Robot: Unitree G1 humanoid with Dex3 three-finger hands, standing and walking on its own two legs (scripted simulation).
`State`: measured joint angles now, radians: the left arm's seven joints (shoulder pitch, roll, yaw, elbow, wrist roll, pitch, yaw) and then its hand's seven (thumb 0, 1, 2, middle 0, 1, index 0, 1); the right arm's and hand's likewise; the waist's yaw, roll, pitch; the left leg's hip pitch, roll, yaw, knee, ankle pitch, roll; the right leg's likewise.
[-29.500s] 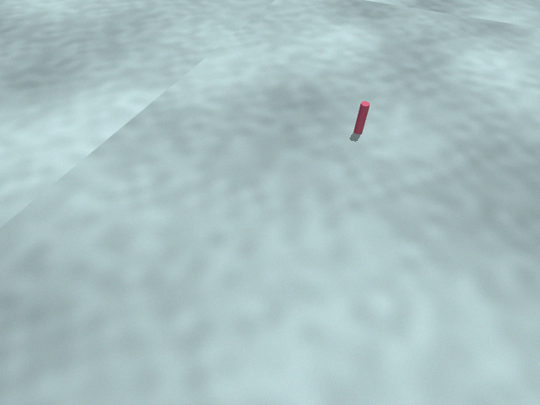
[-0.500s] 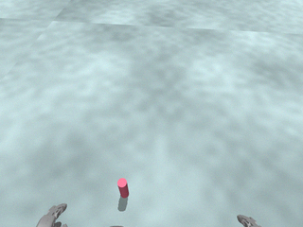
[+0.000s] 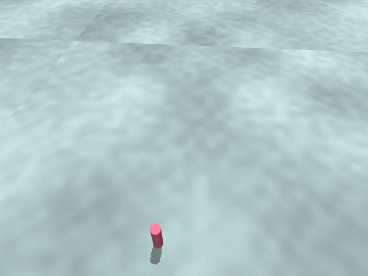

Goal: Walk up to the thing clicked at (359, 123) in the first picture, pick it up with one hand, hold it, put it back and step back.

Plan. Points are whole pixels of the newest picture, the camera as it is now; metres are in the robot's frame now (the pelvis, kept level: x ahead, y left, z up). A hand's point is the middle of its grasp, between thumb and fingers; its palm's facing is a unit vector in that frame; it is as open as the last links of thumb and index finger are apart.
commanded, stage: stand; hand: left
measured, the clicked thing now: (156, 236) +0.43 +0.14 -0.68
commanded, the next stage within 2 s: step back in 1.38 s
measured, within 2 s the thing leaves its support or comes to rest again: neither
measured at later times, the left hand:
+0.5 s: hand out of the picture +0.06 +0.23 -0.16, palm faces -0.02 -0.94 -0.33, open 7.4 cm
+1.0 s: hand out of the picture +0.10 +0.24 -0.15, palm faces -0.01 -0.94 -0.34, open 7.4 cm
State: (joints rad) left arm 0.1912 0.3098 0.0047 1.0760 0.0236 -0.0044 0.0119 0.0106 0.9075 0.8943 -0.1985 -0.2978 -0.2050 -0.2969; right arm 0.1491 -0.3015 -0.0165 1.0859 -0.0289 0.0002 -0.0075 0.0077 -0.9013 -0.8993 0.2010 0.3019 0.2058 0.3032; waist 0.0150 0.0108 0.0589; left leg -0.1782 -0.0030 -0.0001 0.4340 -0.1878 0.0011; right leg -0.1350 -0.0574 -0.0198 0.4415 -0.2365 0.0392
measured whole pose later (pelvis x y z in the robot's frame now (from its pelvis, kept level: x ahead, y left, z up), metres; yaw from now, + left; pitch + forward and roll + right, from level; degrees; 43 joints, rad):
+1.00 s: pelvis +0.02 -0.01 +0.01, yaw -1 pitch -3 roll +0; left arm 0.10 0.32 0.01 1.15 0.01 -0.01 0.00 0.01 0.91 0.89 -0.20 -0.30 -0.20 -0.30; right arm 0.10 -0.34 0.00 1.16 -0.02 -0.01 -0.01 0.01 -0.90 -0.90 0.20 0.30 0.20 0.30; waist 0.00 0.01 0.05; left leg -0.11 0.01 0.01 0.32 -0.16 -0.01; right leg -0.08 -0.04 -0.02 0.33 -0.20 0.03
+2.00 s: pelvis -0.07 +0.04 -0.01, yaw -4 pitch -1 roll -1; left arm 0.09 0.38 0.06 0.89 0.01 0.06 0.02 0.01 0.91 0.89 -0.20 -0.30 -0.20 -0.30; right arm 0.12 -0.34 -0.05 0.89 -0.03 0.02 -0.02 0.01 -0.90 -0.90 0.20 0.30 0.21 0.30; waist -0.02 -0.04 0.21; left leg -0.33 -0.02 0.05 0.59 -0.24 0.07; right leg -0.37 0.07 0.15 1.01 -0.51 0.02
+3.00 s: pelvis -0.37 +0.01 -0.02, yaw -6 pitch -3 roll +1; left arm 0.22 0.35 0.07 0.86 0.04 0.05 -0.02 0.01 0.91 0.89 -0.20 -0.30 -0.21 -0.30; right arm 0.10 -0.41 -0.06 0.83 -0.01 0.06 -0.03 0.01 -0.90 -0.90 0.20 0.30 0.21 0.30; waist 0.03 0.04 0.17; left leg -0.50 -0.03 -0.09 0.92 -0.45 0.00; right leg -0.27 0.01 0.06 0.70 -0.38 -0.01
